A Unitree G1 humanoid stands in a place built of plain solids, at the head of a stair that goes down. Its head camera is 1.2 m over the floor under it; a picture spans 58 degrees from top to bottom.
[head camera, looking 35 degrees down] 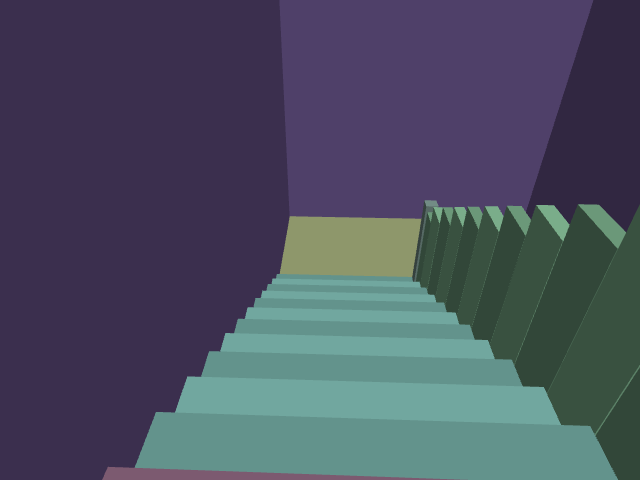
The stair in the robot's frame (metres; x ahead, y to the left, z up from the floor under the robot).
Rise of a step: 0.17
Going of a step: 0.28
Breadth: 1.50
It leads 2 degrees to the right of straight ahead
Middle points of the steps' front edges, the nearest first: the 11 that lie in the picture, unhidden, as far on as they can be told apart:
0.87 -0.17 -0.16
1.15 -0.18 -0.33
1.43 -0.19 -0.50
1.71 -0.20 -0.67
1.99 -0.21 -0.84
2.27 -0.22 -1.00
2.55 -0.23 -1.17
2.83 -0.24 -1.34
3.11 -0.25 -1.51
3.39 -0.26 -1.67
3.67 -0.27 -1.84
